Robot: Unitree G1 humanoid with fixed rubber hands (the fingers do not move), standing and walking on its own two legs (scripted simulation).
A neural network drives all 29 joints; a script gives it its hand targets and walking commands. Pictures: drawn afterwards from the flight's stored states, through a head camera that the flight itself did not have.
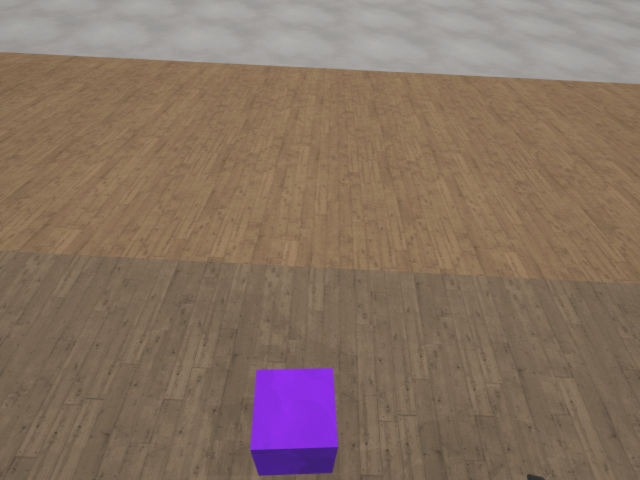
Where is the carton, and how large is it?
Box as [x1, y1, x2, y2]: [250, 368, 337, 475]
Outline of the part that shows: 332,368 256,370 250,450 259,475 331,472 337,449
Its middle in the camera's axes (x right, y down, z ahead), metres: -0.07 +0.51 +1.08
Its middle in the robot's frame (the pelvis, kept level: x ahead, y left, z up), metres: +0.42 +0.04 -0.66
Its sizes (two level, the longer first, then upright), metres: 0.210 0.200 0.250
